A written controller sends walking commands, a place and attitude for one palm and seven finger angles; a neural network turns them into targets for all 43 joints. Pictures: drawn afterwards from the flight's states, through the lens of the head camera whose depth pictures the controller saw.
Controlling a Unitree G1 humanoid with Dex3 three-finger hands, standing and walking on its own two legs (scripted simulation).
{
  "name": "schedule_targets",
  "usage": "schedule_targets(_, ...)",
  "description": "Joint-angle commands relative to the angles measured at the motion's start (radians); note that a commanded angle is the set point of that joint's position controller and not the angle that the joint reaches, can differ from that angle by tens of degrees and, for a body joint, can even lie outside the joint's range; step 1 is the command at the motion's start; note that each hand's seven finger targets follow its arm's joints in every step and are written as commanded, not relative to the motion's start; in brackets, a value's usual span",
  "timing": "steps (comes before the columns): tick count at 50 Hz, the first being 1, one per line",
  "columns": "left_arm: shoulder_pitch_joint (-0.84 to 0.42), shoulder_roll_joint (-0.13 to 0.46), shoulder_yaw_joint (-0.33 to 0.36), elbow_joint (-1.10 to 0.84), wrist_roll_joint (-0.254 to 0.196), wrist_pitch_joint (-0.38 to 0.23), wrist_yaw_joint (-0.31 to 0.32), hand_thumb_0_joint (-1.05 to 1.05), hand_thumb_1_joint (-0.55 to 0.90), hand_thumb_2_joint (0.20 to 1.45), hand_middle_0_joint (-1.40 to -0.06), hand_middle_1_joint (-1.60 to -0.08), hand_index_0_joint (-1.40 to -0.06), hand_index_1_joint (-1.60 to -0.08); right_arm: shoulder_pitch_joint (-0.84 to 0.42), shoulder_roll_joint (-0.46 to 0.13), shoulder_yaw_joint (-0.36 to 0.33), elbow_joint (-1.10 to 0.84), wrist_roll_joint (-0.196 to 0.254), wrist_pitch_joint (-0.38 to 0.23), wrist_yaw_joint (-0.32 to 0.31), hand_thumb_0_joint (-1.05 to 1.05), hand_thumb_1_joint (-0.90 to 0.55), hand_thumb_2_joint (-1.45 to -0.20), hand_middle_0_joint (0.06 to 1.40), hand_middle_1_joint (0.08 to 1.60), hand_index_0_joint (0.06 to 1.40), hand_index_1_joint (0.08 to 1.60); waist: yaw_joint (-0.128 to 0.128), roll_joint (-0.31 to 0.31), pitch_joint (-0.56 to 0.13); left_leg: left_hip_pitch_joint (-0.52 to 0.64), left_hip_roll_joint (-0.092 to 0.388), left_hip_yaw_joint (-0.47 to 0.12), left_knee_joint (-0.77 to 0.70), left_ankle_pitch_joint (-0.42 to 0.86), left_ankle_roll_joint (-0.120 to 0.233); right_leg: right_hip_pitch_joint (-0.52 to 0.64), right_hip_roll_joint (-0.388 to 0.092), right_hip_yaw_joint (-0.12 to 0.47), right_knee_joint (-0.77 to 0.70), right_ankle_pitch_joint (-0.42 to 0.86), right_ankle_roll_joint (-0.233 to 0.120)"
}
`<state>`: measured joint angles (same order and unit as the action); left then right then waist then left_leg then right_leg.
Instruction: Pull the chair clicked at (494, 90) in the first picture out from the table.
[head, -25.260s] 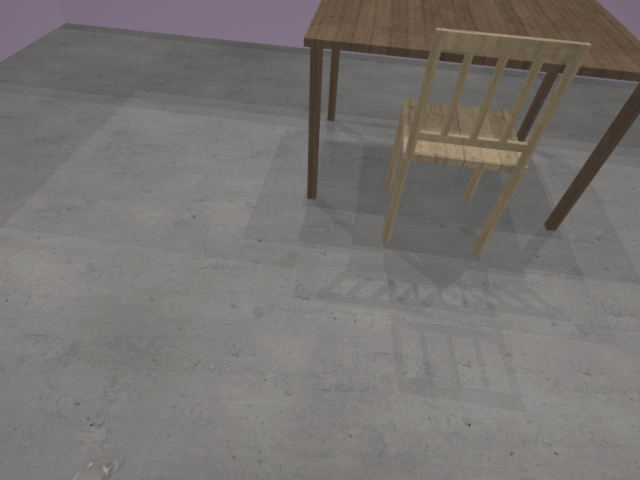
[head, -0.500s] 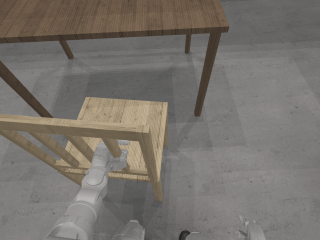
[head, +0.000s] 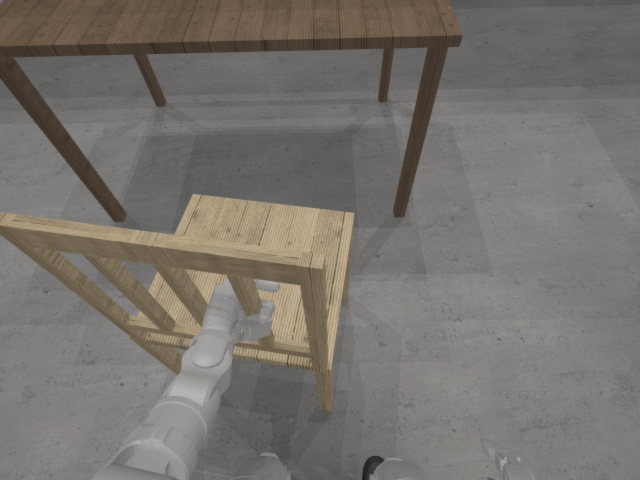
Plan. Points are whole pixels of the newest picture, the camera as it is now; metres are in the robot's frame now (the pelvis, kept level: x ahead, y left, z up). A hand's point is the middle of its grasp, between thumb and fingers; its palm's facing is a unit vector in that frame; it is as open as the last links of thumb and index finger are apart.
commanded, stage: step backward, pulling the chair out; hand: left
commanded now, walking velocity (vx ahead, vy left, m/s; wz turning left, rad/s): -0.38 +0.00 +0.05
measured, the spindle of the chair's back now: (195, 303) +0.36 +0.20 -0.08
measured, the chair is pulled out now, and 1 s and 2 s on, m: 0.46 0.59 0.59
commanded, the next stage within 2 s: stop walking, hand still on the chair in 0.18 s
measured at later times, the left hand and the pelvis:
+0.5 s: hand (262, 403) +0.22 +0.08 -0.06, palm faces -0.09 -0.99 -0.14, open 5.3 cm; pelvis -0.09 -0.01 +0.00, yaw +0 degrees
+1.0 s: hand (262, 412) +0.20 +0.08 -0.06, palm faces -0.17 -0.97 -0.15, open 5.3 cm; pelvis -0.05 +0.01 +0.01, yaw -1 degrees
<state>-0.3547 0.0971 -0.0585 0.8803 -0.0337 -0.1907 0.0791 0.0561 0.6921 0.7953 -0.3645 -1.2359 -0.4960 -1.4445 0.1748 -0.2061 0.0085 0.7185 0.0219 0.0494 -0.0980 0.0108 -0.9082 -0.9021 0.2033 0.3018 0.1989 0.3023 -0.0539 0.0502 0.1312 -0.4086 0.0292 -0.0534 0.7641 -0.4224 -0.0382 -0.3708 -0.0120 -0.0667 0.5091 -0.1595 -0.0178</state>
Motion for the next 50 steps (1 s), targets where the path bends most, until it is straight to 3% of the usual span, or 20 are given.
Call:
schedule_targets(1, -0.147, 0.113, 0.008, -0.162, 0.019, -0.037, 0.013, 0.0, 0.9, 0.9, -0.5, -1.45, -0.5, -1.45, 0.0, -0.126, -0.022, -0.105, -0.01, -0.046, -0.029, 0.0, -0.9, -0.9, 0.2, 0.3, 0.2, 0.3, 0.022, -0.174, -0.407, 0.097, 0.036, -0.011, -0.158, 0.046, 0.011, 0.229, -0.251, 0.126, -0.069, 0.337, -0.07)
schedule_targets(2, -0.128, 0.122, 0.004, -0.154, 0.01, -0.032, 0.017, 0.0, 0.9, 0.9, -0.5, -1.45, -0.5, -1.45, 0.006, -0.14, -0.025, -0.099, -0.009, -0.046, -0.034, 0.0, -0.9, -0.9, 0.2, 0.3, 0.2, 0.3, 0.019, -0.138, -0.383, 0.14, 0.053, -0.002, -0.269, 0.133, 0.019, 0.199, -0.218, 0.11, -0.05, 0.254, -0.046)
schedule_targets(4, -0.134, 0.069, -0.039, -0.209, 0.003, -0.03, 0.014, 0.0, 0.9, 0.9, -0.5, -1.45, -0.5, -1.45, 0.009, -0.178, -0.042, -0.134, -0.016, -0.036, -0.034, 0.0, -0.9, -0.9, 0.2, 0.3, 0.2, 0.3, 0.025, 0.056, -0.372, 0.124, 0.21, -0.172, -0.408, 0.432, 0.106, 0.165, -0.063, 0.045, 0.099, 0.057, 0.031)
schedule_targets(5, -0.151, 0.045, -0.053, -0.22, 0.003, -0.027, 0.009, 0.0, 0.9, 0.9, -0.5, -1.45, -0.5, -1.45, 0.007, -0.167, -0.043, -0.148, -0.014, -0.025, -0.027, 0.0, -0.9, -0.9, 0.2, 0.3, 0.2, 0.3, 0.032, 0.083, -0.366, 0.103, 0.269, -0.186, -0.398, 0.527, 0.137, 0.168, -0.03, 0.042, 0.171, -0.008, 0.034)
schedule_targets(7, -0.205, 0.039, -0.068, -0.29, 0.0, -0.029, -0.003, 0.0, 0.9, 0.9, -0.5, -1.45, -0.5, -1.45, -0.026, -0.135, -0.031, -0.153, -0.032, -0.024, -0.015, 0.0, -0.9, -0.9, 0.2, 0.3, 0.2, 0.3, 0.03, 0.248, -0.344, 0.059, 0.316, -0.217, -0.44, 0.473, 0.183, 0.132, -0.036, 0.054, 0.275, -0.273, 0.024)
schedule_targets(8, -0.203, 0.041, -0.063, -0.279, 0.005, -0.021, 0.001, 0.0, 0.9, 0.9, -0.5, -1.45, -0.5, -1.45, -0.02, -0.13, -0.032, -0.149, -0.028, -0.023, -0.01, 0.0, -0.9, -0.9, 0.2, 0.3, 0.2, 0.3, 0.033, 0.245, -0.313, 0.031, 0.324, -0.202, -0.424, 0.472, 0.194, 0.128, -0.033, 0.061, 0.306, -0.295, 0.017)
schedule_targets(10, -0.187, 0.031, -0.059, -0.234, 0.003, -0.018, -0.002, 0.0, 0.9, 0.9, -0.5, -1.45, -0.5, -1.45, 0.029, -0.142, -0.045, -0.131, -0.016, -0.029, 0.003, 0.0, -0.9, -0.9, 0.2, 0.3, 0.2, 0.3, 0.03, 0.146, -0.306, 0.151, 0.304, -0.182, -0.299, 0.657, 0.18, 0.117, -0.035, 0.074, 0.124, -0.221, 0.011)
schedule_targets(12, -0.185, 0.072, -0.031, -0.198, 0.01, -0.023, -0.004, 0.0, 0.9, 0.9, -0.5, -1.45, -0.5, -1.45, 0.068, -0.159, -0.057, -0.112, -0.007, -0.044, 0.004, 0.0, -0.9, -0.9, 0.2, 0.3, 0.2, 0.3, 0.025, 0.018, -0.349, 0.263, 0.242, -0.128, -0.199, 0.697, 0.121, 0.176, -0.042, 0.069, -0.101, 0.065, 0.014)
schedule_targets(14, -0.229, 0.096, -0.039, -0.186, 0.024, -0.04, -0.009, 0.0, 0.9, 0.9, -0.5, -1.45, -0.5, -1.45, 0.061, -0.145, -0.05, -0.117, 0.0, -0.05, -0.004, 0.0, -0.9, -0.9, 0.2, 0.3, 0.2, 0.3, 0.005, -0.07, -0.381, 0.188, 0.151, -0.017, -0.162, 0.531, 0.051, 0.271, -0.141, 0.129, -0.113, 0.369, -0.019)
schedule_targets(16, -0.228, 0.185, 0.035, -0.315, 0.008, -0.034, 0.005, 0.0, 0.9, 0.9, -0.5, -1.45, -0.5, -1.45, 0.019, -0.134, -0.053, -0.155, 0.017, -0.05, -0.015, 0.0, -0.9, -0.9, 0.2, 0.3, 0.2, 0.3, 0.015, -0.228, -0.434, 0.168, 0.064, 0.03, -0.096, 0.156, 0.017, 0.248, -0.24, 0.207, -0.116, 0.228, -0.071)
schedule_targets(18, -0.185, 0.16, 0.018, -0.288, -0.003, -0.008, 0.009, 0.0, 0.9, 0.9, -0.5, -1.45, -0.5, -1.45, 0.007, -0.126, -0.035, -0.154, 0.018, -0.053, -0.019, 0.0, -0.9, -0.9, 0.2, 0.3, 0.2, 0.3, 0.026, -0.135, -0.393, 0.182, 0.048, 0.014, -0.119, 0.074, 0.029, 0.181, -0.249, 0.203, -0.134, 0.029, -0.082)
schedule_targets(22, -0.176, 0.14, 0.009, -0.313, -0.001, 0.014, 0.016, 0.0, 0.9, 0.9, -0.5, -1.45, -0.5, -1.45, -0.014, -0.124, -0.019, -0.149, 0.004, -0.065, -0.024, 0.0, -0.9, -0.9, 0.2, 0.3, 0.2, 0.3, 0.024, 0.02, -0.34, 0.238, 0.093, -0.034, -0.31, 0.155, 0.076, 0.122, -0.115, 0.114, -0.103, -0.253, 0.003)
schedule_targets(24, -0.173, 0.116, -0.009, -0.297, -0.003, 0.019, 0.016, 0.0, 0.9, 0.9, -0.5, -1.45, -0.5, -1.45, -0.009, -0.112, -0.013, -0.167, 0.008, -0.058, -0.024, 0.0, -0.9, -0.9, 0.2, 0.3, 0.2, 0.3, 0.031, -0.04, -0.287, 0.176, 0.087, -0.033, -0.325, 0.009, 0.08, 0.116, -0.111, 0.131, -0.15, -0.432, 0.008)
schedule_targets(27, -0.164, 0.122, -0.01, -0.243, 0.0, 0.024, 0.016, 0.0, 0.9, 0.9, -0.5, -1.45, -0.5, -1.45, 0.012, -0.119, -0.02, -0.13, 0.006, -0.049, -0.031, 0.0, -0.9, -0.9, 0.2, 0.3, 0.2, 0.3, 0.015, -0.179, -0.221, 0.244, 0.011, 0.051, -0.151, 0.04, 0.048, -0.032, -0.2, 0.196, -0.27, -0.557, -0.035)
schedule_targets(30, -0.156, 0.089, -0.025, -0.249, 0.005, 0.012, 0.014, 0.0, 0.9, 0.9, -0.5, -1.45, -0.5, -1.45, 0.003, -0.106, -0.011, -0.125, -0.01, -0.062, -0.025, 0.0, -0.9, -0.9, 0.2, 0.3, 0.2, 0.3, 0.01, -0.126, -0.229, 0.277, 0.026, 0.025, -0.197, 0.095, 0.055, -0.033, -0.186, 0.141, -0.214, -0.468, -0.036)
schedule_targets(32, -0.135, 0.084, -0.033, -0.258, 0.006, 0.003, 0.011, 0.0, 0.9, 0.9, -0.5, -1.45, -0.5, -1.45, -0.008, -0.115, -0.011, -0.12, -0.011, -0.071, -0.026, 0.0, -0.9, -0.9, 0.2, 0.3, 0.2, 0.3, 0.015, -0.007, -0.196, 0.239, 0.068, -0.042, -0.311, 0.084, 0.075, -0.008, -0.124, 0.088, -0.138, -0.392, -0.013)
schedule_targets(34, -0.116, 0.051, -0.059, -0.282, 0.004, -0.001, 0.009, 0.0, 0.9, 0.9, -0.5, -1.45, -0.5, -1.45, -0.019, -0.11, -0.004, -0.142, -0.006, -0.076, -0.021, 0.0, -0.9, -0.9, 0.2, 0.3, 0.2, 0.3, 0.038, 0.033, -0.196, 0.139, 0.121, -0.135, -0.444, 0.035, 0.107, 0.108, -0.059, 0.062, -0.053, -0.292, 0.008)
schedule_targets(36, -0.077, 0.026, -0.083, -0.243, 0.002, -0.002, 0.003, 0.0, 0.9, 0.9, -0.5, -1.45, -0.5, -1.45, -0.017, -0.107, 0.0, -0.145, -0.002, -0.077, -0.022, 0.0, -0.9, -0.9, 0.2, 0.3, 0.2, 0.3, 0.044, 0.003, -0.176, 0.096, 0.12, -0.133, -0.478, -0.025, 0.11, 0.141, -0.052, 0.065, -0.061, -0.28, 0.011)
schedule_targets(42, -0.009, 0.036, -0.097, -0.277, 0.018, -0.008, 0.003, 0.0, 0.9, 0.9, -0.5, -1.45, -0.5, -1.45, 0.018, -0.12, -0.006, -0.126, -0.008, -0.103, -0.018, 0.0, -0.9, -0.9, 0.2, 0.3, 0.2, 0.3, 0.045, -0.036, -0.283, 0.265, 0.106, -0.054, -0.388, 0.358, 0.086, 0.165, -0.076, 0.059, -0.087, -0.037, 0.014)
schedule_targets(50, 0.056, 0.029, -0.109, -0.342, 0.024, 0.009, 0.002, 0.0, 0.9, 0.9, -0.5, -1.45, -0.5, -1.45, -0.009, -0.11, -0.005, -0.134, -0.011, -0.089, -0.016, 0.0, -0.9, -0.9, 0.2, 0.3, 0.2, 0.3, 0.038, -0.092, -0.323, 0.324, 0.096, -0.003, -0.325, 0.489, 0.067, 0.184, -0.104, 0.075, -0.088, 0.136, 0.005)
